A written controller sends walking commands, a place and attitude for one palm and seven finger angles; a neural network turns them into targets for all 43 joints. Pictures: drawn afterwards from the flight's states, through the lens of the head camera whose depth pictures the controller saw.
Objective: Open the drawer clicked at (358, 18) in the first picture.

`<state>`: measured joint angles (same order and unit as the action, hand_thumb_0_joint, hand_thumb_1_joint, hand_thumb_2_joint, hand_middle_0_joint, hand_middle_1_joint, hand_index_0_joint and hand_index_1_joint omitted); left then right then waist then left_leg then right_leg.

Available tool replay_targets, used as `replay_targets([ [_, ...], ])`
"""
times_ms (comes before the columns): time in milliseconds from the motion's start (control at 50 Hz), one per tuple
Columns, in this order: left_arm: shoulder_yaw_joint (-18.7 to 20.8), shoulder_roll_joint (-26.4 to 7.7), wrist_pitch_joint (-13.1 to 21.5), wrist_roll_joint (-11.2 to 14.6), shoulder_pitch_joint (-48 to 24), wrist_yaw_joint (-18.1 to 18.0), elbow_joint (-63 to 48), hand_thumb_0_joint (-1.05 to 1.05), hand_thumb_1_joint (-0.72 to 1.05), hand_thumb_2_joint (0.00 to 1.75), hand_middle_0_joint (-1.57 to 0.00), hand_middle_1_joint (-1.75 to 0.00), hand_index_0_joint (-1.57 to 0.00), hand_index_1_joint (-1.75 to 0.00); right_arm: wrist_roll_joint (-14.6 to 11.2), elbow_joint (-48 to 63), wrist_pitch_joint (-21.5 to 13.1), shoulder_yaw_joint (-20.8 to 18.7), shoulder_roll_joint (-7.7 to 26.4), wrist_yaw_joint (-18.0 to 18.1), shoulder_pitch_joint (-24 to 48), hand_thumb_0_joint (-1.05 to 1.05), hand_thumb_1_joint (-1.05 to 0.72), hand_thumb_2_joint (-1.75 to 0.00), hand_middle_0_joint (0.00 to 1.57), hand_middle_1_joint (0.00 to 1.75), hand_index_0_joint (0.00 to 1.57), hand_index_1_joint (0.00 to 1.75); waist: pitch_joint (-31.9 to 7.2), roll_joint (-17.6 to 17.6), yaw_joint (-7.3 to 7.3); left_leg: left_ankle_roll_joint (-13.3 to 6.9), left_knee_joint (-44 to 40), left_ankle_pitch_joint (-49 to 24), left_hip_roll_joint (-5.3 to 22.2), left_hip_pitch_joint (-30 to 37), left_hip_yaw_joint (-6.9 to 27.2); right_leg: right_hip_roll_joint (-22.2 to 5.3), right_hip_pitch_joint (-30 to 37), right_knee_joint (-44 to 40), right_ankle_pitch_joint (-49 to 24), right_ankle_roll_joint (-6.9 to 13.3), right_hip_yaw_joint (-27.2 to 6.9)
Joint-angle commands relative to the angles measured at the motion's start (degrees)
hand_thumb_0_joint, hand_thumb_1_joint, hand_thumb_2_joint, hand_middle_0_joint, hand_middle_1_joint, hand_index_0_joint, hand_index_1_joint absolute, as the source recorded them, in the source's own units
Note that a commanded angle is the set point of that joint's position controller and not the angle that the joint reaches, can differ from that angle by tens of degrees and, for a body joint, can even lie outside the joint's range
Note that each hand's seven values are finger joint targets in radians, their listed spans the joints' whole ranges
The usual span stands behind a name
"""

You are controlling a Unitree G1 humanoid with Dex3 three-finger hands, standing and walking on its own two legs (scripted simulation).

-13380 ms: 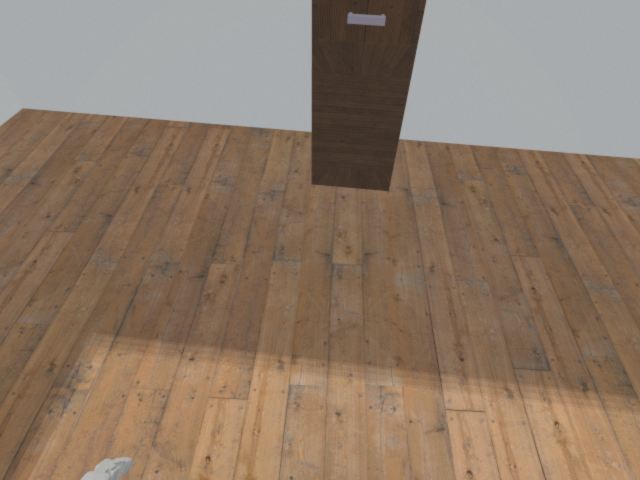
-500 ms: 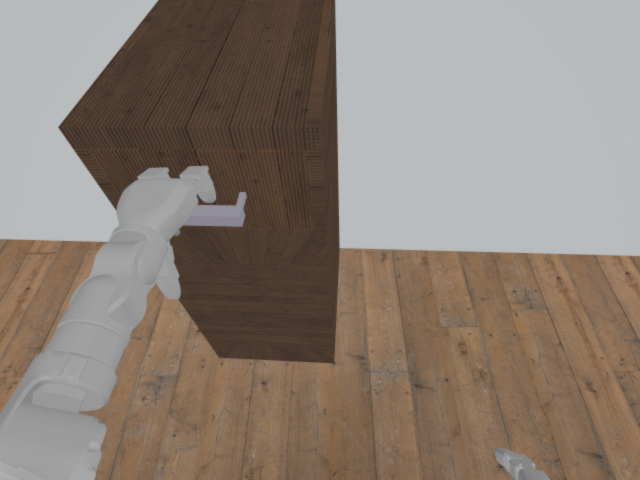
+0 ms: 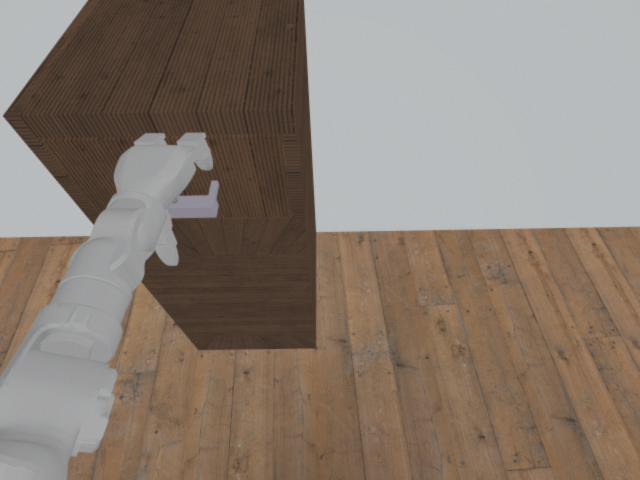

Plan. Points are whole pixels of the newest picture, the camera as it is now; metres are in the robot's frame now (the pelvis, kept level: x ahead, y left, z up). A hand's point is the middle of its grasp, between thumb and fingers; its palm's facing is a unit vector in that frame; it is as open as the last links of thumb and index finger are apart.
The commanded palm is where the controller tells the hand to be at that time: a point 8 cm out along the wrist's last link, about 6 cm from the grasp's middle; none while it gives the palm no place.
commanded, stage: move the hooked fingers above the handle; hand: left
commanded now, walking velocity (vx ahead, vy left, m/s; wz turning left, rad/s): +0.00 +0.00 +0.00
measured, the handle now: (176, 197) +0.51 +0.23 +0.02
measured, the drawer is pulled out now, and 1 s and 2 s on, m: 0.00 0.00 0.00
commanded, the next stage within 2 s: none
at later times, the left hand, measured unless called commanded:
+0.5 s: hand (154, 210) +0.44 +0.23 +0.07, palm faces -0.10 -0.02 -0.99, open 13.8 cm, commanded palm +0.45 +0.23 +0.13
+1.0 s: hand (148, 196) +0.46 +0.24 +0.08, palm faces -0.07 -0.02 -1.00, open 13.7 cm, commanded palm +0.44 +0.25 +0.13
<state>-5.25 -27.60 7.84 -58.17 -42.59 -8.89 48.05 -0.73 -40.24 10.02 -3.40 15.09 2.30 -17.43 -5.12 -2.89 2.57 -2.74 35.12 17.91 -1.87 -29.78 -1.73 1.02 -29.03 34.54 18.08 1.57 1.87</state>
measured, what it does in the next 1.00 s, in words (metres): stands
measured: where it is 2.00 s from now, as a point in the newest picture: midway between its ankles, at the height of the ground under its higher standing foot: outside the picture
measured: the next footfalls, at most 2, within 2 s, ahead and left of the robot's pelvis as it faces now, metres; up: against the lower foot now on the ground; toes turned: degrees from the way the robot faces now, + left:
none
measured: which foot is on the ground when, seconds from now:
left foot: down 0.00-1.00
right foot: down 0.00-1.00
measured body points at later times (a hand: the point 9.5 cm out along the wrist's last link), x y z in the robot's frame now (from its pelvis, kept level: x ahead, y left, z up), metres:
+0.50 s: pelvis -0.01 +0.00 +0.00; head +0.06 -0.01 +0.45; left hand +0.44 +0.23 +0.12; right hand +0.03 -0.29 -0.13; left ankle -0.02 +0.09 -0.72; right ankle -0.02 -0.10 -0.72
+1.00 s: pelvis -0.01 +0.00 +0.00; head +0.05 -0.02 +0.45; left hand +0.46 +0.23 +0.13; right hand +0.04 -0.26 -0.13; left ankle -0.02 +0.09 -0.72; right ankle -0.02 -0.10 -0.73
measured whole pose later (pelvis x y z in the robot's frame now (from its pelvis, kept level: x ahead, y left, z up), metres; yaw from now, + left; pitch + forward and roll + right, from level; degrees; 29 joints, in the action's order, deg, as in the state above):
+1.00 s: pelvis -0.01 +0.00 +0.00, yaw -2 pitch +13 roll +0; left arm -0.9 -32.0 4.2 -59.4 -46.3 -8.7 58.1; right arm -2.0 -37.5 10.4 -0.1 14.0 4.5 -16.0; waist -5.7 -2.8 4.7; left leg -2.9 34.3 16.5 -0.9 -30.7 -3.6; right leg 2.0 -30.6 33.6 15.8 1.4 0.0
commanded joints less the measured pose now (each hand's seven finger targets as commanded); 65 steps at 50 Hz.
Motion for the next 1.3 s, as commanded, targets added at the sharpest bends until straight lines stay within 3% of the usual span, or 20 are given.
replay_targets([
  [0,12.8,-22.5,-2.2,-0.9,-27.1,-5.9,-5.7,0.0,-0.5,0.3,-0.3,-1.2,-0.3,-1.2,0.4,5.1,-1.6,-1.7,8.2,0.5,-3.4,0.0,-0.9,-0.9,0.2,0.3,0.2,0.3,-22.1,1.3,-0.56,0.4,-1.1,-22.5,0.2,9.5,2.0,1.2,8.0,-1.7,-18.4,1.2,-1.9],
  [40,11.6,-22.3,-4.1,-1.7,-27.6,-6.6,-4.5,0.0,-0.5,0.3,-0.3,-1.2,-0.3,-1.2,0.2,5.8,-1.6,-1.3,7.7,0.5,-3.1,0.0,-0.9,-0.9,0.2,0.3,0.2,0.3,-23.3,0.1,-0.86,0.4,-1.5,-22.2,0.2,7.8,1.3,0.9,9.9,-1.3,-19.9,1.1,-2.0],
  [100,12.6,-24.1,-6.0,-2.1,-26.6,-6.6,-2.9,0.0,-0.5,0.3,-0.3,-1.2,-0.3,-1.2,0.1,6.1,-1.1,-1.2,8.0,0.8,-2.7,0.0,-0.9,-0.9,0.2,0.3,0.2,0.3,-24.1,3.2,-0.66,0.1,-1.6,-21.8,0.1,6.3,0.7,0.9,12.5,-1.8,-21.3,0.7,-2.4],
  [160,11.0,-23.5,-7.1,-1.7,-26.8,-5.7,-1.1,0.0,-0.5,0.3,-0.3,-1.2,-0.3,-1.2,-0.5,6.3,-1.1,-1.1,8.1,1.3,-2.5,0.0,-0.9,-0.9,0.2,0.3,0.2,0.3,-21.5,3.4,0.02,-0.1,-2.7,-17.6,0.1,5.3,0.0,0.6,12.1,-3.2,-18.7,0.3,-2.7],
  [240,9.3,-21.7,-4.8,-0.9,-26.5,-2.9,-2.8,0.0,-0.5,0.3,-0.3,-1.2,-0.3,-1.2,-0.5,6.9,-1.7,-1.4,8.2,2.0,-3.1,0.0,-0.9,-0.9,0.2,0.3,0.2,0.3,-23.6,1.4,0.53,-0.5,-3.0,-17.7,0.4,8.3,0.0,0.2,12.9,-4.0,-19.1,0.1,-3.3],
  [300,5.0,-16.4,-2.2,-0.2,-25.7,-0.2,-2.7,0.0,-0.5,0.3,-0.3,-1.2,-0.3,-1.2,-0.6,6.7,-2.1,-1.7,8.2,2.1,-3.7,0.0,-0.9,-0.9,0.2,0.3,0.2,0.3,-20.4,2.5,2.33,-0.6,-2.8,-16.8,0.8,9.9,0.6,0.4,9.7,-5.2,-17.0,0.2,-3.2],
  [360,3.5,-14.9,0.2,0.6,-26.1,1.1,-3.8,0.0,-0.5,0.3,-0.3,-1.2,-0.3,-1.2,-0.7,6.2,-2.5,-1.8,8.4,2.3,-4.2,0.0,-0.9,-0.9,0.2,0.3,0.2,0.3,-16.8,2.9,3.33,-0.7,-2.8,-13.4,0.7,10.0,1.1,0.4,6.4,-6.1,-13.4,0.0,-3.4],
  [420,3.3,-14.8,3.5,1.4,-31.9,0.5,-9.3,0.0,-0.5,0.3,-0.3,-1.2,-0.3,-1.2,-0.3,5.6,-3.1,-2.2,8.4,2.1,-4.9,0.0,-0.9,-0.9,0.2,0.3,0.2,0.3,-18.2,-0.2,3.98,-0.6,-2.3,-13.7,0.7,12.3,2.1,0.4,3.9,-5.8,-11.4,0.3,-3.4],
  [500,8.7,-19.9,4.9,0.6,-33.3,-3.6,-11.4,0.0,-0.5,0.3,-0.3,-1.2,-0.3,-1.2,0.5,4.8,-3.2,-2.3,8.3,1.8,-5.7,0.0,-0.9,-0.9,0.2,0.3,0.2,0.3,-23.5,-3.0,2.51,0.1,-0.5,-19.7,0.5,14.1,2.9,1.0,3.6,-3.0,-14.4,1.0,-2.6],
  [520,11.1,-22.4,4.3,0.1,-32.4,-5.0,-10.2,0.0,-0.5,0.3,-0.3,-1.2,-0.3,-1.2,0.5,4.6,-3.1,-2.3,8.3,1.6,-5.8,0.0,-0.9,-0.9,0.2,0.3,0.2,0.3,-24.1,-3.2,1.69,0.3,-0.5,-20.4,0.6,13.4,3.1,1.1,3.9,-2.3,-14.8,1.0,-2.2],
  [620,11.6,-23.4,-3.0,-1.4,-29.0,-8.5,-1.8,0.0,-0.5,0.3,-0.3,-1.2,-0.3,-1.2,0.5,4.7,-2.5,-1.4,8.5,0.8,-4.0,0.0,-0.9,-0.9,0.2,0.3,0.2,0.3,-23.5,-1.3,0.58,0.7,-0.5,-21.3,0.5,8.5,1.8,1.2,5.9,-1.1,-16.9,0.9,-1.4],
  [640,9.9,-21.9,-4.8,-1.7,-29.5,-8.1,0.1,0.0,-0.5,0.3,-0.3,-1.2,-0.3,-1.2,0.3,4.6,-2.3,-1.4,8.6,0.7,-3.9,0.0,-0.9,-0.9,0.2,0.3,0.2,0.3,-21.7,-1.3,1.19,0.8,-0.8,-20.7,0.7,8.1,1.5,1.2,5.1,-1.5,-16.7,0.8,-1.3],
  [720,12.8,-26.6,-7.3,-2.3,-28.6,-7.1,-0.4,0.0,-0.5,0.3,-0.3,-1.2,-0.3,-1.2,0.2,5.0,-1.1,-1.0,9.0,0.9,-3.3,0.0,-0.9,-0.9,0.2,0.3,0.2,0.3,-26.0,1.7,-0.35,0.4,-1.3,-22.8,0.6,7.8,0.7,0.9,10.8,-1.6,-20.7,0.4,-2.0],
  [780,9.1,-22.1,-8.6,-1.8,-27.4,-5.3,2.1,0.0,-0.5,0.3,-0.3,-1.2,-0.3,-1.2,-0.4,5.6,-0.7,-0.7,8.6,1.4,-2.3,0.0,-0.9,-0.9,0.2,0.3,0.2,0.3,-20.0,4.4,0.67,0.1,-2.8,-18.0,0.7,6.1,0.3,0.7,9.7,-3.6,-17.5,0.1,-1.8],
  [840,11.0,-25.6,-7.8,-0.6,-25.3,-2.9,3.4,0.0,-0.5,0.3,-0.3,-1.2,-0.3,-1.2,-0.9,6.5,-0.5,-0.1,8.8,2.4,-1.6,0.0,-0.9,-0.9,0.2,0.3,0.2,0.3,-18.8,6.8,0.05,-0.4,-3.9,-13.5,0.5,4.0,-0.1,0.2,12.2,-4.9,-15.1,-0.3,-2.9],
  [960,10.0,-24.5,-3.4,-1.3,-24.6,-0.8,1.1,0.0,-0.5,0.3,-0.3,-1.2,-0.3,-1.2,-0.9,7.9,-1.3,-0.1,8.5,3.3,-2.2,0.0,-0.9,-0.9,0.2,0.3,0.2,0.3,-18.0,2.6,0.09,-0.4,-3.6,-12.6,0.6,5.0,0.1,0.3,9.5,-4.7,-13.1,0.2,-3.0],
  [1040,4.5,-17.6,1.3,-0.7,-28.7,0.1,-3.4,0.0,-0.5,0.3,-0.3,-1.2,-0.3,-1.2,-0.6,7.1,-2.7,-1.4,8.5,3.1,-4.5,0.0,-0.9,-0.9,0.2,0.3,0.2,0.3,-18.7,0.9,3.39,-0.5,-1.9,-13.5,1.1,10.1,1.3,0.6,4.1,-4.9,-11.6,0.2,-3.0],
  [1140,2.5,-14.5,6.7,1.3,-37.4,-1.2,-13.2,0.0,-0.5,0.3,-0.3,-1.2,-0.3,-1.2,0.2,4.7,-3.9,-2.9,8.5,2.8,-7.5,0.0,-0.9,-0.9,0.2,0.3,0.2,0.3,-24.5,-4.4,5.63,0.1,0.5,-17.7,1.0,18.1,3.6,1.2,-1.1,-3.6,-11.7,0.5,-2.6],
  [1240,7.4,-18.1,3.7,0.8,-37.1,-6.9,-8.6,0.0,-0.5,0.3,-0.3,-1.2,-0.3,-1.2,0.8,2.6,-3.7,-2.6,8.8,1.5,-7.9,0.0,-0.9,-0.9,0.2,0.3,0.2,0.3,-24.7,-5.9,4.05,1.5,1.4,-22.8,1.2,17.4,4.9,2.0,-3.7,-1.1,-12.4,1.2,-0.5],
  [1280,11.6,-22.6,0.2,-0.3,-34.8,-8.9,-5.0,0.0,-0.5,0.3,-0.3,-1.2,-0.3,-1.2,1.1,2.5,-3.3,-2.0,9.2,0.8,-7.2,0.0,-0.9,-0.9,0.2,0.3,0.2,0.3,-25.3,-6.7,1.88,2.1,1.4,-26.2,1.2,14.8,4.3,2.0,-1.3,0.1,-14.9,1.5,0.1],
])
